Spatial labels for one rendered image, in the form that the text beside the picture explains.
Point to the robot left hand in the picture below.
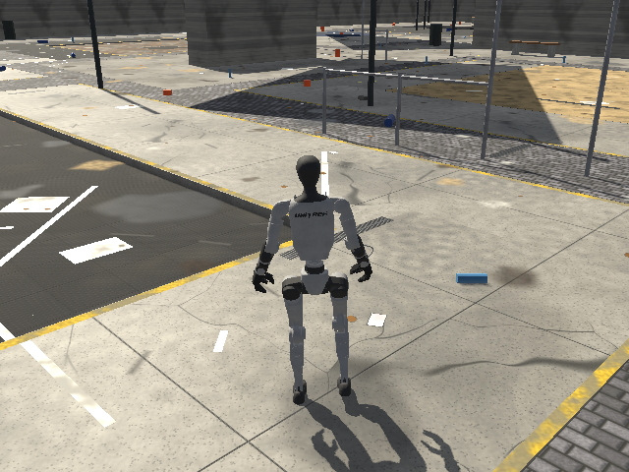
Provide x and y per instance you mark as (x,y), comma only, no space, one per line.
(257,279)

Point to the robot right hand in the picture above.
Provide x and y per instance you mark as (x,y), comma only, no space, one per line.
(357,268)

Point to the left robot foot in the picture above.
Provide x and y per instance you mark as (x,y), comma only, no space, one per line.
(299,396)

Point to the robot right upper arm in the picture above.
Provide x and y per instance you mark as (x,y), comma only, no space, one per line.
(341,205)

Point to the robot right thigh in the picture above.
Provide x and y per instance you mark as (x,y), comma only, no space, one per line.
(338,286)

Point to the robot left upper arm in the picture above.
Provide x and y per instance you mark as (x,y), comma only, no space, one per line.
(275,223)

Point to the robot right forearm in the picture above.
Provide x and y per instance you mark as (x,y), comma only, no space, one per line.
(360,254)

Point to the robot left forearm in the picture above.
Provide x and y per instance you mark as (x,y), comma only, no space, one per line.
(263,260)

